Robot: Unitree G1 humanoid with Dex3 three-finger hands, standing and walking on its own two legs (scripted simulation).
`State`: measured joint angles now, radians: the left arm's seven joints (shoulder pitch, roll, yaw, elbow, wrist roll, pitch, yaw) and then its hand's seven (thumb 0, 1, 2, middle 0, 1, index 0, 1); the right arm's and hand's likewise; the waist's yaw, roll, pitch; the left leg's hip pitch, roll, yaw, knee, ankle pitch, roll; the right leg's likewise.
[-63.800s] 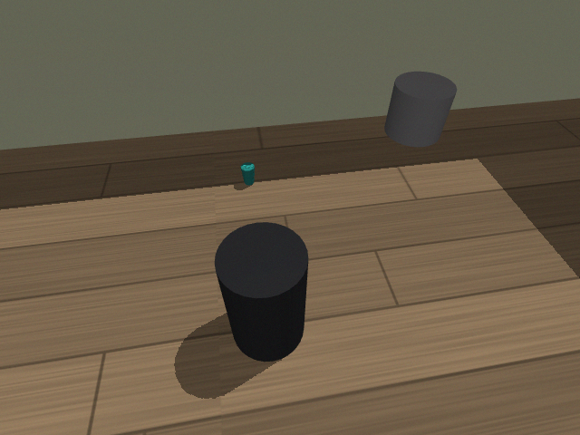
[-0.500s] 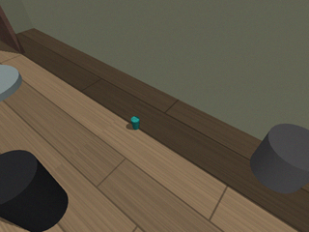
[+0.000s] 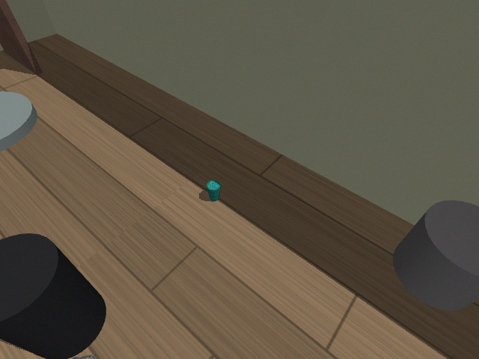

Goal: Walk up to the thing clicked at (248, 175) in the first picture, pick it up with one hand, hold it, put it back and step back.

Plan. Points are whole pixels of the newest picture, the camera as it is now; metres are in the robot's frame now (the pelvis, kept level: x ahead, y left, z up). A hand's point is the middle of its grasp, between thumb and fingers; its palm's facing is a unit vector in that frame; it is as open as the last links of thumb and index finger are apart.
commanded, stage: step back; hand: left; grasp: from above
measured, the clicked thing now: (214, 191) +1.04 +0.18 -0.72
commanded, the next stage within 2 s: stand in 0.12 s
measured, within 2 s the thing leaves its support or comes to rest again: neither
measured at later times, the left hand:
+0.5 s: hand out of the picture +0.09 +0.24 -0.14, palm faces -0.01 -0.94 -0.34, open 7.4 cm
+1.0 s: hand out of the picture +0.03 +0.24 -0.14, palm faces -0.02 -0.94 -0.35, open 7.4 cm
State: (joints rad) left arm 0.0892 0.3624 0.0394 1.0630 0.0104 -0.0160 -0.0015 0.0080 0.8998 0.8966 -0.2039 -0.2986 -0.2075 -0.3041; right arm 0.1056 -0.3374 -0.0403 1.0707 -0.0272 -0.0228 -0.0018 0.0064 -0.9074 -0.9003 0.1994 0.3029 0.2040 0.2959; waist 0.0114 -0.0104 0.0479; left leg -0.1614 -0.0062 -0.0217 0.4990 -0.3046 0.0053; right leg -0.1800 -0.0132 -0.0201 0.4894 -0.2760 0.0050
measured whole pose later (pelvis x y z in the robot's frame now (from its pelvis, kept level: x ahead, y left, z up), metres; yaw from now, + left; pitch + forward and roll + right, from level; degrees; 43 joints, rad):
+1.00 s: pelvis -0.03 -0.02 +0.01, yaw +0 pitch -3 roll +0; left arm 0.14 0.35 0.00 1.14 0.01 -0.01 -0.01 0.01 0.90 0.90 -0.20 -0.30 -0.21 -0.30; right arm 0.16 -0.35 -0.01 1.16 -0.02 -0.01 0.01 0.01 -0.91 -0.90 0.20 0.30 0.20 0.30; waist 0.00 0.01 0.05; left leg -0.11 0.01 -0.02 0.32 -0.17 -0.02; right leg -0.14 0.01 -0.02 0.33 -0.15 -0.01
